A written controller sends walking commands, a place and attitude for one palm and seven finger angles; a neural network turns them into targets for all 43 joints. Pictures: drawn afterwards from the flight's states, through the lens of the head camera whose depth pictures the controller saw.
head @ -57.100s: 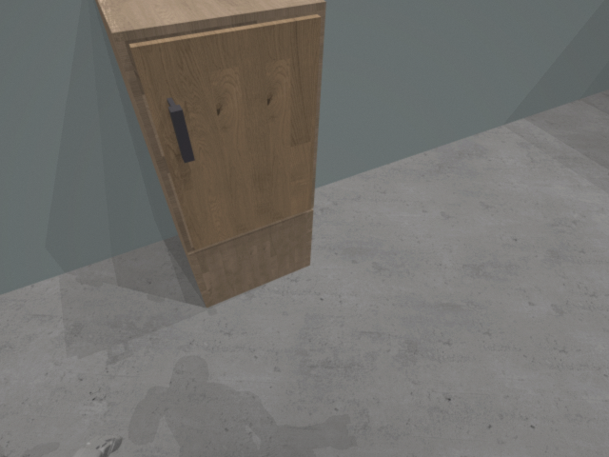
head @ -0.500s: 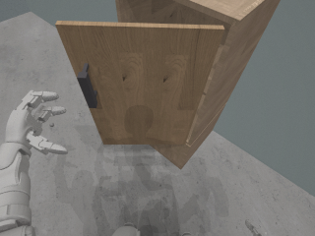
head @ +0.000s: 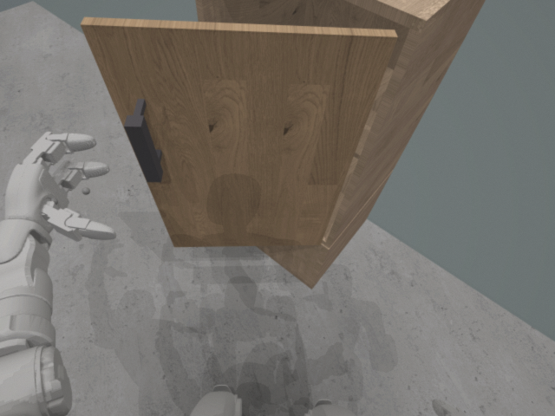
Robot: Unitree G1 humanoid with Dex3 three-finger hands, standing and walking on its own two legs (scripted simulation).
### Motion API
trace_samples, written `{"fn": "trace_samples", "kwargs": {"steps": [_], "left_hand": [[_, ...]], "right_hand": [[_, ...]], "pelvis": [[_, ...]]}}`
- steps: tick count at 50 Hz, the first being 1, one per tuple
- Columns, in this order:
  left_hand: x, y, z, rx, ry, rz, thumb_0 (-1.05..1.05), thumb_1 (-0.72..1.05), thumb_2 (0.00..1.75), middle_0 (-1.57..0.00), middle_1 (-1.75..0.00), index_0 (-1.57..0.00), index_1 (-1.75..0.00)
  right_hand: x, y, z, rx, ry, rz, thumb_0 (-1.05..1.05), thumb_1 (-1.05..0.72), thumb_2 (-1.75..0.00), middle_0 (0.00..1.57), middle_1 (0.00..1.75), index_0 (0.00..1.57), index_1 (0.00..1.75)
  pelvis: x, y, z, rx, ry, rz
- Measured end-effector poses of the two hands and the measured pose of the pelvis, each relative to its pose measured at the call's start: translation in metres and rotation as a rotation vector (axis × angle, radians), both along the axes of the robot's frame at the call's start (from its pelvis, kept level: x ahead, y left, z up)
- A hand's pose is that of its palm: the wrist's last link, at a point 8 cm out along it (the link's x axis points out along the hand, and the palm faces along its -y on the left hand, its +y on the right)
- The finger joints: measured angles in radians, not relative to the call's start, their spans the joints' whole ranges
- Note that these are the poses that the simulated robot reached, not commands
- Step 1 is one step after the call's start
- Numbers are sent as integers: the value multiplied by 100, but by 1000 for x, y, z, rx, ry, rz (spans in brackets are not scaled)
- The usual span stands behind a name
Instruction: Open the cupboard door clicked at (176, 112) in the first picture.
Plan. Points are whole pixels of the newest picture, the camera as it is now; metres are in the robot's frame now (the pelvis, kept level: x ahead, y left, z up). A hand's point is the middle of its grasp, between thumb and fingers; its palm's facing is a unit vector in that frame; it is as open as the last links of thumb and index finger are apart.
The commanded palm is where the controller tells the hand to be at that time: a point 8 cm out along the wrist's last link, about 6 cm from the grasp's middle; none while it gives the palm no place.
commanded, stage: move the hooked fingers beside the handle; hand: left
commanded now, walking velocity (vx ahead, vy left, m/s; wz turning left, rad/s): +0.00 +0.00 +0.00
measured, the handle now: (147, 141) +0.51 +0.21 +0.06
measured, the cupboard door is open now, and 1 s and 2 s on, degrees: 42 42 42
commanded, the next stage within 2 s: slide the fingers in behind the handle in 1.24 s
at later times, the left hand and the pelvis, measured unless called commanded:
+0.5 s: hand (97, 160) +0.46 +0.27 +0.08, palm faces +0.06 -1.00 -0.03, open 14.0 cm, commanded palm +0.43 +0.32 +0.07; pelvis +0.00 +0.00 -0.01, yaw -1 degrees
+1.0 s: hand (92, 169) +0.45 +0.28 +0.07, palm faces +0.04 -1.00 -0.01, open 14.0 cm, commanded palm +0.43 +0.32 +0.06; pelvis +0.00 +0.00 -0.01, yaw -1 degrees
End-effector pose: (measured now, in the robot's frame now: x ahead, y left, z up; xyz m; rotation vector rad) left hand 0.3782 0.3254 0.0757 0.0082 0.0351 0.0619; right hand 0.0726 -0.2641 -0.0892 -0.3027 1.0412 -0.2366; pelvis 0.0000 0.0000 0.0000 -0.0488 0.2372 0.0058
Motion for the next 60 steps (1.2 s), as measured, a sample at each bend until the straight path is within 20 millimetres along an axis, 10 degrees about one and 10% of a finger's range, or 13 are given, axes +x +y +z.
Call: {"fn": "trace_samples", "kwargs": {"steps": [28, 60], "left_hand": [[57, 1, 2, 19, -24, -6, -1, -50, 30, -30, -120, -30, -120], [52, 2, -3, 12, -48, -2, -1, -50, 30, -30, -120, -30, -120]], "right_hand": [[-62, -9, -12, -13, 213, -109, 0, -91, -90, 21, 30, 20, 30], [-33, 0, -13, -8, 166, -65, 0, -91, -90, 21, 30, 20, 30]], "pelvis": [[1, -4, -12, -10, 78, -27], [2, 2, -13, -20, 75, -15]]}}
